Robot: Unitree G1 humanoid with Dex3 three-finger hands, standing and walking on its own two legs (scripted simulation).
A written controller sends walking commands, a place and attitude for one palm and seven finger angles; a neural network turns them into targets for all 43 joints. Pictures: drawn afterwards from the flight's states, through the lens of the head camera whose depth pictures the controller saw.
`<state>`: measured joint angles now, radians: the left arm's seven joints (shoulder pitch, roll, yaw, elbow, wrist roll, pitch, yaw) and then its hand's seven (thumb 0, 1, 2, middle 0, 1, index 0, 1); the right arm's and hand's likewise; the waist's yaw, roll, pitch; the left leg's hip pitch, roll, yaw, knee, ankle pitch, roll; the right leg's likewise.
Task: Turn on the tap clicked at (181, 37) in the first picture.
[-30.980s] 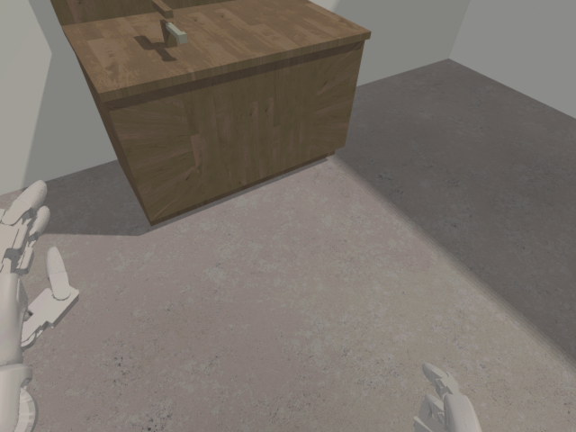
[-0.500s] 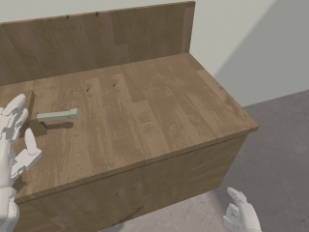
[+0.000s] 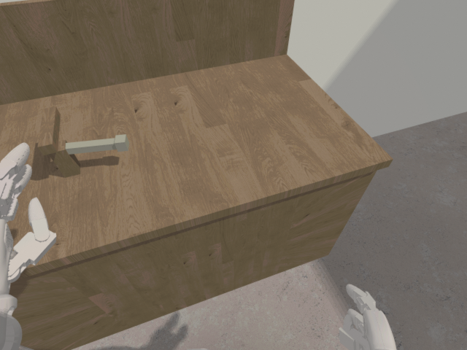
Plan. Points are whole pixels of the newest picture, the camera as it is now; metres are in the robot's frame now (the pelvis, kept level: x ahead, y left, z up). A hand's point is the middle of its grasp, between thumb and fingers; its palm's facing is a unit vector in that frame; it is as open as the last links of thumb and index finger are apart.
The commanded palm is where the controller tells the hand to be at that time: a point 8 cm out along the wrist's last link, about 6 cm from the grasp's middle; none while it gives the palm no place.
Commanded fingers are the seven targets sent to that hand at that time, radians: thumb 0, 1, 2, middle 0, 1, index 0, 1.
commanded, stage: step back with the hand held close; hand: left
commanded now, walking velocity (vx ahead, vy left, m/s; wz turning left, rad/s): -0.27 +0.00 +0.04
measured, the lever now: (121, 143) +0.53 +0.32 +0.02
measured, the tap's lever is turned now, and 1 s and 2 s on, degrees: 79 79 79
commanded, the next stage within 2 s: stop stepping back and stand still in 0.64 s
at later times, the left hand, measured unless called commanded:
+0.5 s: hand (41, 294) +0.14 +0.22 +0.17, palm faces +0.42 -0.83 -0.36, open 7.5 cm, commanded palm +0.09 +0.26 +0.18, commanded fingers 0.00 0.90 0.90 -0.20 -0.30 -0.20 -0.30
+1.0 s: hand out of the picture +0.03 +0.21 +0.17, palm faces +0.34 -0.82 -0.45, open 7.4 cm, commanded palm -0.02 +0.25 +0.18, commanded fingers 0.00 0.90 0.90 -0.20 -0.30 -0.20 -0.30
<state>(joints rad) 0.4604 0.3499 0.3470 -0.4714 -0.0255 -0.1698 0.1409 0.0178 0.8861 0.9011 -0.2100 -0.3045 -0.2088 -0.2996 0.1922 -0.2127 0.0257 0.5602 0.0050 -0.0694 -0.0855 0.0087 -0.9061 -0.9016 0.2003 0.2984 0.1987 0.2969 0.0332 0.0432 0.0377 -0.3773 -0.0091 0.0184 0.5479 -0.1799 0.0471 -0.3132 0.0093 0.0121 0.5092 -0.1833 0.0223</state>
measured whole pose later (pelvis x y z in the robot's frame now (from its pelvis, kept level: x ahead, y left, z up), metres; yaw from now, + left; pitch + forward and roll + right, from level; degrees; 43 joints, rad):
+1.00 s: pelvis -0.18 -0.02 +0.00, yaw -1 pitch -1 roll +0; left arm 0.58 0.41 0.38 -0.59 -0.05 -0.15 0.16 0.02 0.88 0.90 -0.21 -0.30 -0.21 -0.30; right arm 0.25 -0.19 0.02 0.60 0.02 -0.10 -0.04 0.01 -0.91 -0.90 0.20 0.30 0.20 0.30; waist -0.02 -0.02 0.05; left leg -0.26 0.01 0.02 0.53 -0.26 0.01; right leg -0.30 0.02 -0.04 0.49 -0.20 -0.01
